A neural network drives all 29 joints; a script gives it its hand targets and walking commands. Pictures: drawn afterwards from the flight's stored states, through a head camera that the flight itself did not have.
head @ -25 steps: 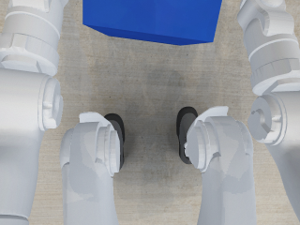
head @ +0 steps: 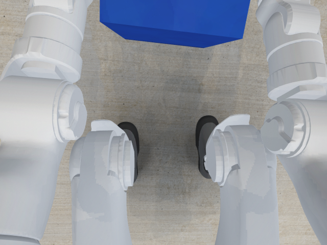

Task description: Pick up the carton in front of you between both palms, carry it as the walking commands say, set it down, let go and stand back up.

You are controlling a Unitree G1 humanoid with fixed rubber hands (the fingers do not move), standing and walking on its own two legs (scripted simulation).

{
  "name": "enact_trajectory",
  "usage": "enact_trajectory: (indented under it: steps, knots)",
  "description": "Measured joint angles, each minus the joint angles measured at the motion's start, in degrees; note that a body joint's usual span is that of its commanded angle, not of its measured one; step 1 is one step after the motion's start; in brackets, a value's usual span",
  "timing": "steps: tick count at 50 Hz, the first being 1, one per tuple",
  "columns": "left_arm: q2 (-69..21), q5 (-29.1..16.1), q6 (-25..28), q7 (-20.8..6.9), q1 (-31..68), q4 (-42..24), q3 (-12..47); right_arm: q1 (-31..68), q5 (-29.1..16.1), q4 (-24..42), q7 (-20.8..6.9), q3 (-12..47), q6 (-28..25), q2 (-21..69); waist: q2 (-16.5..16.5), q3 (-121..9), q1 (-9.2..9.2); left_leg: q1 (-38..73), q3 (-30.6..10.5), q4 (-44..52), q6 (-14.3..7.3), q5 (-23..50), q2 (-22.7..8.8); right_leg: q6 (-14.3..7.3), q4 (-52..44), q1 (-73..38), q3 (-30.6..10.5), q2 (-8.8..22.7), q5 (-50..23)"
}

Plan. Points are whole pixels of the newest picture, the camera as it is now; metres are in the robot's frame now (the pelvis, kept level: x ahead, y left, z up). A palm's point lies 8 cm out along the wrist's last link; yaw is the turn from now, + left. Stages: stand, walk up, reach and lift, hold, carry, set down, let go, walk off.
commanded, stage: reach and lift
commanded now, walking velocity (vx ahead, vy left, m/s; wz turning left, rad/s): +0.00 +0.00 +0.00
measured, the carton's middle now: out of the picture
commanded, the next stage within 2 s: none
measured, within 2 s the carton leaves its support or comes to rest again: leaves its support in 0.10 s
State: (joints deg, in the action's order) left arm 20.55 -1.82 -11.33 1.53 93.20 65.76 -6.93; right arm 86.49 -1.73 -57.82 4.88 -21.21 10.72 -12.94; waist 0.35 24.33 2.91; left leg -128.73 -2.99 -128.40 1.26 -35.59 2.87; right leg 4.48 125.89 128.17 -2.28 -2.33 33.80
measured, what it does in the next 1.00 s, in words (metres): rises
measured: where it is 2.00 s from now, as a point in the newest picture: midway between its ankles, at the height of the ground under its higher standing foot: (168, 159)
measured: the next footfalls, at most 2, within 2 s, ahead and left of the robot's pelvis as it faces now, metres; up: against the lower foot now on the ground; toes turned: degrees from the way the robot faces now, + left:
none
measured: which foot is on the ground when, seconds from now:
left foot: down 0.00-1.00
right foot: down 0.00-1.00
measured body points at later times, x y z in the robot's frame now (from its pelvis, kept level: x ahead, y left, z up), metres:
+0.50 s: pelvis -0.01 -0.01 +0.09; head +0.28 +0.01 +0.43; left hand +0.53 +0.15 +0.01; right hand +0.52 -0.15 +0.00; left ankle +0.10 +0.12 -0.33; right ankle +0.12 -0.14 -0.33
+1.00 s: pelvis +0.02 -0.01 +0.20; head +0.24 +0.01 +0.59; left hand +0.49 +0.15 +0.14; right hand +0.49 -0.15 +0.15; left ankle +0.10 +0.12 -0.33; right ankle +0.11 -0.14 -0.33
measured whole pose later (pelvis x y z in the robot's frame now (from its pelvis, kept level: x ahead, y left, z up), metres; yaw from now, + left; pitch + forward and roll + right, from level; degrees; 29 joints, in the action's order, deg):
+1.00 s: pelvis +0.02 -0.01 +0.20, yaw +2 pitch +40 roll -1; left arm -0.6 12.2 -22.9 1.6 52.6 38.8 -22.8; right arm 49.8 11.6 -34.1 3.7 -27.9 22.5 3.9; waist 0.0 -12.7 1.4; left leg -99.7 -6.3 -88.4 3.2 -28.5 6.2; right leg 4.4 87.5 99.7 -6.5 -5.4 27.7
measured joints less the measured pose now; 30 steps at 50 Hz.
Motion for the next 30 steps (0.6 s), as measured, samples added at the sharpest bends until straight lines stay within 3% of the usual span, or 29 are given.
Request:
enact_trajectory:
  steps: [4,6,8,9,14,23,30]
  knots:
    - [-1.4,-0.9,-1.3,1.6,-4.3,-4.8,0.3,-3.0,-2.2,3.4,0.7,1.1,1.6,0.4,0.6,-2.5,-0.07,-0.6,0.2,-0.3,0.0,-0.9,0.1,0.4,0.4,0.8,-0.5,-0.6,0.7]
    - [-2.1,-1.7,-2.3,3.4,-7.0,-7.9,1.0,-5.1,-3.4,6.2,2.5,2.1,2.5,1.3,0.8,-4.3,0.00,-0.9,0.1,0.0,0.2,-1.0,0.4,0.6,0.2,1.1,-0.9,-1.2,0.9]
    - [-3.2,-2.6,-3.5,5.2,-9.8,-11.3,1.4,-7.7,-4.1,9.7,6.0,2.5,3.4,2.8,1.0,-6.5,0.05,-0.9,-0.3,0.7,0.8,-1.0,1.1,0.8,-0.3,1.3,-1.4,-1.9,0.7]
    - [-3.5,-2.7,-4.2,5.2,-11.0,-12.9,1.3,-9.1,-4.1,11.5,6.0,1.9,4.0,3.5,1.0,-7.6,0.06,-0.7,-0.5,1.2,1.1,-0.9,1.6,0.9,-0.6,1.1,-1.6,-2.3,0.5]
    - [-7.4,0.0,-7.3,4.8,-16.3,-17.5,-2.7,-16.2,-0.7,17.1,4.5,-1.2,6.2,6.5,0.8,-16.6,-0.37,0.1,-1.5,5.2,2.6,0.3,3.4,1.8,-4.3,-0.1,-2.7,-3.4,0.6]
    - [-13.9,14.1,-9.2,0.5,-20.1,-14.3,-16.6,-19.0,13.5,14.6,-0.1,-11.8,9.1,12.0,-0.5,-27.9,-1.11,5.2,-2.7,17.7,2.9,5.3,4.0,0.9,-16.4,-5.0,-2.6,-3.1,-4.1]
    - [-15.4,16.3,-9.8,-0.7,-22.1,-17.3,-18.6,-20.2,15.3,17.7,-0.8,-11.9,10.7,13.2,-0.7,-29.2,-1.03,8.7,-2.8,24.5,2.8,8.2,3.9,0.8,-23.0,-8.3,-3.2,-3.5,-7.1]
